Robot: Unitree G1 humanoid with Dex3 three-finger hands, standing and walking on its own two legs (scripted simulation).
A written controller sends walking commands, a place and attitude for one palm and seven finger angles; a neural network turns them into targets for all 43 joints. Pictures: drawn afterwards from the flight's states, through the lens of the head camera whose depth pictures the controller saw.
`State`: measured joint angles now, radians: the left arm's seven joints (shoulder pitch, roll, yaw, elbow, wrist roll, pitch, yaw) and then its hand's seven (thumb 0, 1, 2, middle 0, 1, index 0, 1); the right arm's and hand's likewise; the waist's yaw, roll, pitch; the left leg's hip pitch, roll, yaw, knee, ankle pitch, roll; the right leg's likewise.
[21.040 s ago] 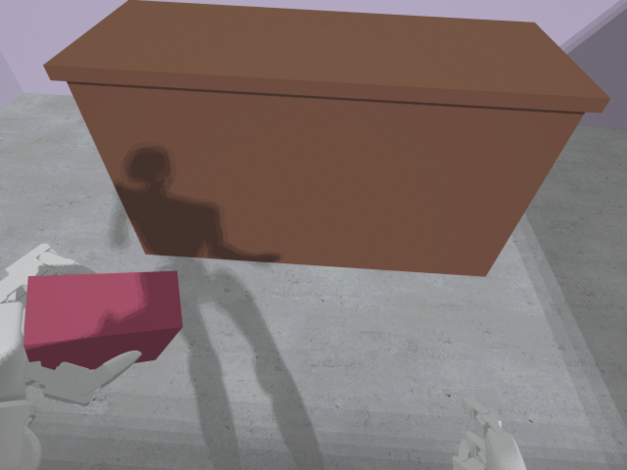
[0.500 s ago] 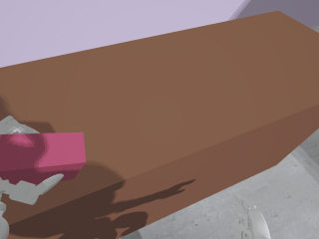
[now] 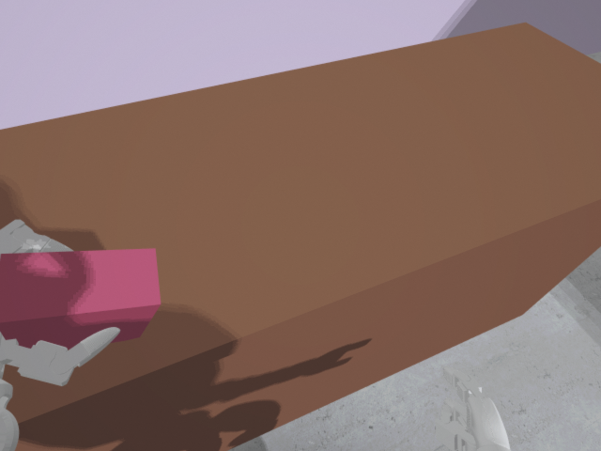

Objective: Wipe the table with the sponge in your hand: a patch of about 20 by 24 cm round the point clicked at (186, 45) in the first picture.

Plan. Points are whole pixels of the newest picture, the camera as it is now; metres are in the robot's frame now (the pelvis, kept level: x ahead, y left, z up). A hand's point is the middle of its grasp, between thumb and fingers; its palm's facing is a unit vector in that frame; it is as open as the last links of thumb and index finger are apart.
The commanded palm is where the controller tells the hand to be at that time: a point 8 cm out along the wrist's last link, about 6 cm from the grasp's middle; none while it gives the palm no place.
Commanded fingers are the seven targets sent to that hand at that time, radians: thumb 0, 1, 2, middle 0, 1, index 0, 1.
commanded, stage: shuffle to correct the standing spot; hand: left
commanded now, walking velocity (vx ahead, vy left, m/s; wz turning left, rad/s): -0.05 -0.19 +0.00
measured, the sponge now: (105, 302) +0.23 +0.22 +0.14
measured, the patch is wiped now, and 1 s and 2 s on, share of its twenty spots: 0.00 0.00 0.00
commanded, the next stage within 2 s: come to a stop and stand still in 0.16 s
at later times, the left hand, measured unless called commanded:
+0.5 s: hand (36, 293) +0.22 +0.27 +0.17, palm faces +0.36 -0.82 -0.44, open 9.8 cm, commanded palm +0.15 +0.29 +0.18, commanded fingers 0.00 0.10 1.30 -1.20 -1.60 -1.20 -1.60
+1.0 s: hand out of the picture +0.22 +0.33 +0.17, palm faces +0.38 -0.87 -0.32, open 9.8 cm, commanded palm +0.16 +0.37 +0.18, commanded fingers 0.00 0.10 1.30 -1.20 -1.60 -1.20 -1.60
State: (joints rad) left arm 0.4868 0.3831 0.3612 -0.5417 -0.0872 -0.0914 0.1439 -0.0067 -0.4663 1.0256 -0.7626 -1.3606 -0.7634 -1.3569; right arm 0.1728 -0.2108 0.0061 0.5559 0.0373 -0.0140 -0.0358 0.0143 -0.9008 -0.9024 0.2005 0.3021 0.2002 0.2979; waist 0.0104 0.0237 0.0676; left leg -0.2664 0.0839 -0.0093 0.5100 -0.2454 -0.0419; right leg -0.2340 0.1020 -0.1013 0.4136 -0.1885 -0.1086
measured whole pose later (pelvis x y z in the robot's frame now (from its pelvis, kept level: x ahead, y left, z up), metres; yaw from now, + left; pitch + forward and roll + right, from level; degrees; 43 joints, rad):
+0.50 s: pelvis -0.02 +0.02 +0.00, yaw -2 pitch -1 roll +0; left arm 0.37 0.40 0.42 -0.41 -0.07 -0.19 0.08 0.00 -0.47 1.03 -0.76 -1.36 -0.76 -1.36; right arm 0.22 -0.25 -0.03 0.55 0.02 -0.15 0.00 0.01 -0.90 -0.90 0.20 0.30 0.20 0.30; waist 0.01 0.02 0.08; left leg -0.29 0.07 0.06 0.54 -0.24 -0.01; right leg -0.29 0.07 -0.07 0.49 -0.20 -0.07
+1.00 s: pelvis +0.00 +0.09 +0.00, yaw -1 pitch -2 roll -2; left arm 0.39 0.35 0.34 -0.46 -0.03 -0.23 0.11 -0.01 -0.47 1.03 -0.76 -1.36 -0.76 -1.36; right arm 0.21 -0.16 0.04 0.58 0.00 -0.16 -0.01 0.01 -0.90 -0.90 0.20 0.30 0.20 0.30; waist 0.03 -0.04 0.05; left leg -0.22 -0.04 0.05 0.47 -0.23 0.08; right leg -0.20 -0.01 -0.04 0.41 -0.17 0.02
